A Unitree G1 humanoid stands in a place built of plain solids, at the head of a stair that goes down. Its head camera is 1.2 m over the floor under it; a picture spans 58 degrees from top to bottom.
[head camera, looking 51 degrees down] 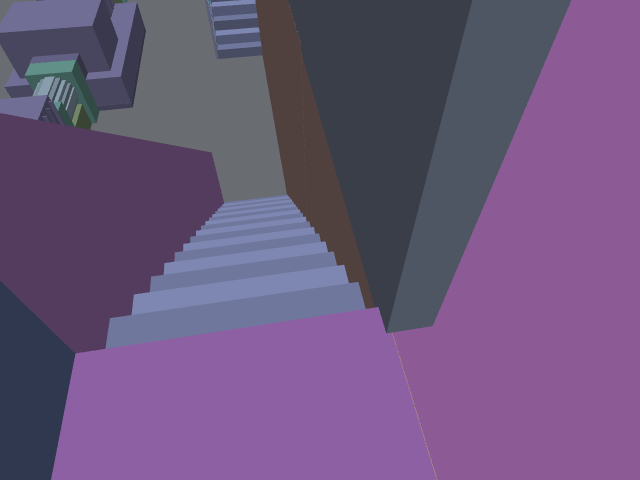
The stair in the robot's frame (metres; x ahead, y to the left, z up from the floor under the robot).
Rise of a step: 0.19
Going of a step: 0.22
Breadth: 0.92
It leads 10 degrees to the left of straight ahead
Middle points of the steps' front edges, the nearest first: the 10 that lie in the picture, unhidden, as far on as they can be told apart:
0.62 0.27 0.00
0.84 0.31 -0.19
1.06 0.34 -0.38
1.29 0.38 -0.58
1.51 0.42 -0.77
1.73 0.46 -0.96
1.95 0.50 -1.15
2.17 0.54 -1.35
2.40 0.57 -1.54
2.62 0.61 -1.73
